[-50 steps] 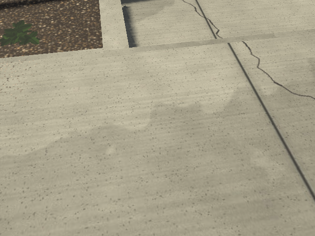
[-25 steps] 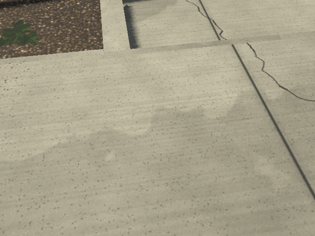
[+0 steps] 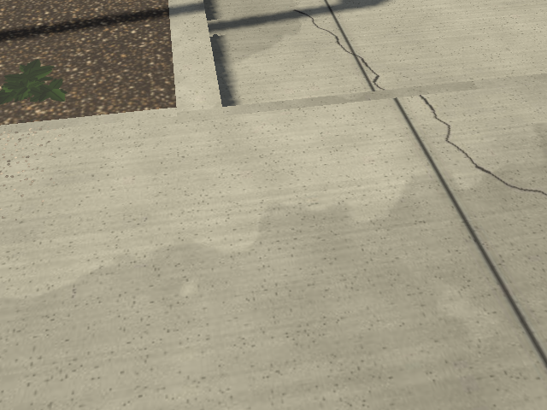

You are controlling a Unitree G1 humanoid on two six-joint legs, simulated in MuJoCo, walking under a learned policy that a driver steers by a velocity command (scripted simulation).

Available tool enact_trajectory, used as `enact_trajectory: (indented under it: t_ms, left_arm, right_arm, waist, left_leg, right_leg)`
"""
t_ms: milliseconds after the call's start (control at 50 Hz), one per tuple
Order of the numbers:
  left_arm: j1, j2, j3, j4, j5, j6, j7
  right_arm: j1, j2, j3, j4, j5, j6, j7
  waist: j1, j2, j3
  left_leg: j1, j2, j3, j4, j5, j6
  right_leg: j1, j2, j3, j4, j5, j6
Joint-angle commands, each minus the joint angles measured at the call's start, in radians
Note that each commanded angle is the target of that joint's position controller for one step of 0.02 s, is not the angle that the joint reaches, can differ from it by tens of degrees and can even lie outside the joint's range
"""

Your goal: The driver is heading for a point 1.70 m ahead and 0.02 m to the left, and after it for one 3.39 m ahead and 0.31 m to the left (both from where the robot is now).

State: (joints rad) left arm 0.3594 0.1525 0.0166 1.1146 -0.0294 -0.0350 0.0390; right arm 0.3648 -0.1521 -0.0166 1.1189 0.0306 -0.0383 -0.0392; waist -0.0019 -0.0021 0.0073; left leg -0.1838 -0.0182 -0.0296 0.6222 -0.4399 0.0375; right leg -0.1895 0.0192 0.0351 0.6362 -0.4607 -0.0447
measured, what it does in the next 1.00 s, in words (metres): walks ahead: left foot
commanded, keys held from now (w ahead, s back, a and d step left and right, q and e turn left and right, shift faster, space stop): w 1.00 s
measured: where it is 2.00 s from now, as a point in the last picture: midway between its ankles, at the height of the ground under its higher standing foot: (303, 254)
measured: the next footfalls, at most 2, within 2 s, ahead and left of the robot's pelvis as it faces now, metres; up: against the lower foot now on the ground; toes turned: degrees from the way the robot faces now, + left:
left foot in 0.62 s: +0.42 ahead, +0.08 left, +0.00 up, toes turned +1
right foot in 1.16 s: +0.70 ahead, -0.17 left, +0.00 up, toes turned -3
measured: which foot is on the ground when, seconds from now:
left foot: down 0.00-0.16, up 0.18-0.60, down 0.62-1.00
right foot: down 0.00-0.62, up 0.64-1.00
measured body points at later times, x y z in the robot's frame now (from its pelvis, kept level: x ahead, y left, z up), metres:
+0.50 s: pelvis +0.16 -0.03 +0.01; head +0.19 -0.04 +0.46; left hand +0.04 +0.19 -0.12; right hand +0.38 -0.25 -0.10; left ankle +0.35 +0.10 -0.68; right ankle -0.01 -0.11 -0.72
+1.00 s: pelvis +0.43 -0.01 +0.02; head +0.45 -0.01 +0.47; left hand +0.61 +0.23 -0.09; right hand +0.40 -0.27 -0.12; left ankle +0.38 +0.08 -0.72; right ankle +0.62 -0.19 -0.66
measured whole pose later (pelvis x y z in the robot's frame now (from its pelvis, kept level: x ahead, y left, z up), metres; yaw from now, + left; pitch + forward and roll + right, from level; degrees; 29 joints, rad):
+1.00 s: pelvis +0.43 -0.01 +0.02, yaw -1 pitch +1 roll +2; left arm 0.10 0.24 0.05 0.86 -0.01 -0.09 0.01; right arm 0.39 -0.22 -0.03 1.01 0.01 -0.10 0.01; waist -0.07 -0.04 0.00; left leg -0.04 -0.08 0.05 0.19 -0.18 0.06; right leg -0.69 -0.14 0.05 0.72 0.05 -0.01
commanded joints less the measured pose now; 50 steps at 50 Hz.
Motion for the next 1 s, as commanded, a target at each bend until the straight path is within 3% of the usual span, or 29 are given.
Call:
enact_trajectory:
  t_ms: [20,60,80,120,140,160,180,200,220,240,260,280,300,340,420,520,560,600,620,640,660,680,700,720,740,780,820,900,1000]
  left_arm:
    - [-0.022,0.046,0.002,-0.062,-0.006,-0.057,-0.015]
    - [-0.051,0.013,-0.007,-0.099,-0.008,-0.083,-0.029]
    - [-0.065,0.020,-0.007,-0.112,-0.007,-0.092,-0.034]
    - [0.010,0.028,-0.002,-0.097,-0.009,-0.102,-0.044]
    - [0.137,0.040,0.008,-0.052,-0.011,-0.101,-0.047]
    - [0.334,0.111,0.038,0.010,-0.001,-0.097,-0.046]
    - [0.451,0.281,0.082,0.031,0.002,-0.096,-0.055]
    - [0.362,0.194,0.052,0.000,0.025,-0.101,-0.058]
    - [0.258,0.132,0.033,-0.030,0.027,-0.104,-0.055]
    - [0.192,0.111,0.022,-0.054,0.025,-0.100,-0.058]
    - [0.170,0.100,0.013,-0.058,0.018,-0.090,-0.061]
    - [0.180,0.074,0.003,-0.050,0.021,-0.078,-0.060]
    - [0.212,0.058,-0.004,-0.039,0.025,-0.065,-0.057]
    - [0.240,0.074,-0.009,-0.035,0.033,-0.053,-0.043]
    - [0.210,0.140,-0.005,-0.071,0.038,-0.058,-0.018]
    - [0.226,0.185,0.017,-0.068,0.017,-0.067,-0.014]
    - [0.203,0.205,0.027,-0.075,0.030,-0.059,-0.016]
    - [0.148,0.212,0.031,-0.095,0.044,-0.041,-0.023]
    - [0.127,0.183,0.016,-0.125,0.059,-0.046,-0.032]
    - [0.286,0.006,-0.026,-0.116,0.040,-0.066,-0.050]
    - [0.211,0.111,-0.004,-0.115,0.010,-0.097,-0.057]
    - [0.092,0.171,0.014,-0.163,-0.019,-0.109,-0.057]
    - [0.026,0.183,0.018,-0.182,-0.017,-0.110,-0.047]
    - [0.009,0.181,0.029,-0.183,-0.007,-0.101,-0.037]
    - [0.047,0.153,0.031,-0.180,0.000,-0.084,-0.033]
    - [0.070,0.119,0.032,-0.179,0.003,-0.059,-0.026]
    - [0.002,0.135,0.039,-0.212,0.014,-0.050,-0.019]
    - [-0.181,0.142,0.042,-0.275,0.024,-0.056,-0.019]
    - [-0.353,0.127,0.031,-0.319,0.012,-0.065,-0.040]
  right_arm:
    - [0.107,-0.119,-0.022,-0.019,0.011,-0.051,0.011]
    - [0.159,-0.186,-0.039,-0.015,0.010,-0.066,0.023]
    - [0.155,-0.183,-0.039,-0.022,0.007,-0.070,0.026]
    - [0.080,-0.179,-0.038,-0.054,0.006,-0.068,0.030]
    - [-0.012,-0.171,-0.035,-0.090,0.008,-0.062,0.031]
    - [-0.129,-0.150,-0.026,-0.140,0.006,-0.064,0.033]
    - [-0.122,-0.081,-0.009,-0.183,0.008,-0.083,0.030]
    - [-0.124,-0.103,-0.011,-0.190,0.010,-0.097,0.031]
    - [-0.116,-0.115,-0.014,-0.192,0.021,-0.104,0.037]
    - [-0.101,-0.116,-0.016,-0.186,0.020,-0.104,0.042]
    - [-0.102,-0.129,-0.027,-0.184,0.012,-0.102,0.043]
    - [-0.112,-0.143,-0.041,-0.189,0.002,-0.096,0.045]
    - [-0.118,-0.125,-0.043,-0.193,0.001,-0.088,0.051]
    - [-0.169,-0.082,-0.034,-0.218,-0.001,-0.073,0.062]
    - [-0.426,-0.054,-0.008,-0.325,-0.007,-0.067,0.062]
    - [-0.517,-0.123,-0.014,-0.385,0.006,-0.076,0.079]
    - [-0.443,-0.168,-0.035,-0.377,0.003,-0.079,0.078]
    - [-0.147,-0.241,-0.074,-0.291,0.007,-0.073,0.065]
    - [0.053,-0.309,-0.092,-0.244,-0.008,-0.063,0.052]
    - [0.100,-0.337,-0.092,-0.224,-0.038,-0.065,0.062]
    - [0.058,-0.243,-0.070,-0.214,-0.033,-0.069,0.065]
    - [-0.064,-0.204,-0.058,-0.229,-0.022,-0.075,0.065]
    - [-0.165,-0.173,-0.045,-0.248,-0.021,-0.083,0.073]
    - [-0.205,-0.145,-0.035,-0.252,-0.030,-0.089,0.082]
    - [-0.213,-0.132,-0.029,-0.240,-0.039,-0.092,0.086]
    - [-0.184,-0.134,-0.028,-0.213,-0.034,-0.093,0.087]
    - [-0.148,-0.170,-0.033,-0.192,-0.035,-0.096,0.076]
    - [-0.056,-0.214,-0.041,-0.171,-0.032,-0.083,0.047]
    - [0.039,-0.239,-0.044,-0.146,-0.015,-0.069,0.039]
  waist:
    - [-0.033,0.084,0.226]
    - [-0.036,0.197,0.208]
    - [-0.030,0.184,0.207]
    - [0.033,0.163,0.170]
    - [0.105,0.130,0.142]
    - [0.199,-0.019,0.097]
    - [0.206,-0.350,0.042]
    - [0.145,-0.251,0.061]
    - [0.090,-0.127,0.131]
    - [0.058,-0.060,0.126]
    - [0.040,-0.022,0.131]
    - [0.034,-0.035,0.114]
    - [0.036,-0.058,0.097]
    - [0.034,-0.064,0.100]
    - [0.068,-0.067,0.167]
    - [0.039,-0.093,0.156]
    - [-0.021,-0.132,0.058]
    - [-0.166,-0.154,-0.116]
    - [-0.224,-0.045,-0.261]
    - [-0.111,0.257,-0.428]
    - [-0.136,0.176,-0.349]
    - [-0.095,0.140,-0.151]
    - [-0.052,0.021,-0.074]
    - [-0.015,-0.014,-0.038]
    - [0.026,0.014,-0.036]
    - [0.048,0.049,-0.006]
    - [0.047,0.055,0.033]
    - [-0.005,0.039,0.051]
    - [-0.068,0.052,0.061]
  left_leg:
    - [-0.077,0.131,-0.237,-0.251,-0.306,0.149]
    - [0.002,0.280,-0.491,-0.353,-0.256,0.238]
    - [0.004,0.320,-0.548,-0.357,-0.154,0.258]
    - [-0.025,0.305,-0.450,-0.285,0.060,0.220]
    - [-0.152,0.241,-0.323,-0.207,0.139,0.166]
    - [-0.363,0.101,-0.128,0.057,0.316,0.083]
    - [-0.565,-0.054,0.055,0.435,0.164,0.004]
    - [-0.664,-0.026,-0.060,0.619,-0.039,0.020]
    - [-0.708,0.023,-0.090,0.715,0.010,0.041]
    - [-0.700,0.055,-0.074,0.716,0.092,0.048]
    - [-0.709,0.083,-0.045,0.664,0.154,0.049]
    - [-0.683,0.105,-0.018,0.621,0.195,0.049]
    - [-0.662,0.108,0.009,0.603,0.216,0.043]
    - [-0.647,0.108,0.048,0.535,0.273,0.022]
    - [-0.522,0.068,0.102,0.153,0.435,-0.010]
    - [-0.437,0.034,0.095,-0.054,0.455,0.045]
    - [-0.311,-0.012,0.111,-0.063,0.408,0.079]
    - [0.053,-0.035,0.105,-0.099,0.412,0.131]
    - [0.393,0.158,-0.119,-0.078,0.361,0.191]
    - [0.685,0.423,-0.643,-0.198,0.195,0.375]
    - [0.582,0.389,-0.743,-0.330,0.098,0.337]
    - [0.388,0.361,-0.564,-0.368,0.136,0.285]
    - [0.206,0.326,-0.425,-0.403,0.248,0.254]
    - [0.078,0.284,-0.324,-0.430,0.336,0.231]
    - [0.003,0.248,-0.250,-0.460,0.350,0.217]
    - [-0.079,0.217,-0.176,-0.504,0.363,0.220]
    - [-0.115,0.209,-0.133,-0.534,0.372,0.228]
    - [-0.028,0.208,-0.107,-0.540,0.402,0.209]
    - [0.073,0.205,-0.058,-0.508,0.400,0.172]
  right_leg:
    - [-0.268,0.001,0.006,-0.031,-0.138,-0.066]
    - [-0.347,0.022,-0.055,0.126,-0.011,-0.063]
    - [-0.355,0.011,-0.049,0.150,0.004,-0.070]
    - [-0.250,0.000,-0.049,0.058,0.000,-0.083]
    - [-0.029,0.002,-0.032,-0.092,0.046,-0.094]
    - [0.268,-0.069,0.154,-0.260,0.085,-0.134]
    - [0.443,-0.310,0.581,-0.420,0.182,-0.238]
    - [0.400,-0.386,0.725,-0.447,0.242,-0.268]
    - [0.351,-0.381,0.597,-0.425,0.348,-0.245]
    - [0.327,-0.334,0.447,-0.428,0.451,-0.216]
    - [0.331,-0.289,0.329,-0.432,0.541,-0.178]
    - [0.329,-0.246,0.233,-0.432,0.609,-0.136]
    - [0.324,-0.217,0.179,-0.436,0.648,-0.116]
    - [0.275,-0.195,0.121,-0.466,0.686,-0.116]
    - [0.107,-0.169,0.071,-0.546,0.671,-0.115]
    - [0.247,-0.232,0.051,-0.510,0.836,-0.108]
    - [0.326,-0.245,0.037,-0.375,1.163,-0.089]
    - [0.254,-0.202,0.009,-0.025,1.314,-0.057]
    - [0.000,-0.140,-0.003,0.293,0.963,-0.039]
    - [-0.365,0.066,0.043,0.673,-0.015,0.012]
    - [-0.466,0.031,0.153,0.807,-0.072,-0.023]
    - [-0.527,-0.025,0.108,0.796,0.019,-0.036]
    - [-0.474,-0.082,0.080,0.750,0.118,-0.036]
    - [-0.421,-0.112,0.062,0.706,0.166,-0.032]
    - [-0.354,-0.142,0.068,0.669,0.193,-0.029]
    - [-0.326,-0.160,0.049,0.599,0.196,-0.017]
    - [-0.380,-0.178,0.034,0.514,0.251,0.008]
    - [-0.506,-0.186,0.019,0.259,0.456,0.038]
    - [-0.457,-0.128,-0.027,-0.004,0.553,0.044]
